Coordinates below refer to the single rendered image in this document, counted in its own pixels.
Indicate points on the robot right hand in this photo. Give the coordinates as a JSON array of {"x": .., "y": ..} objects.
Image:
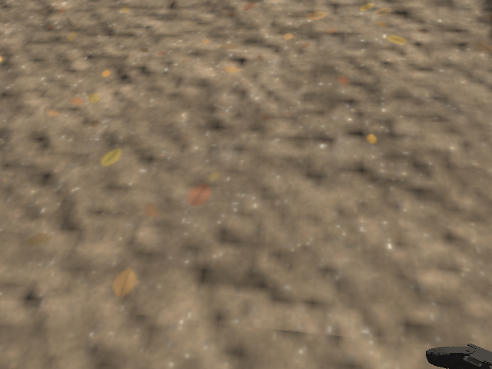
[{"x": 471, "y": 357}]

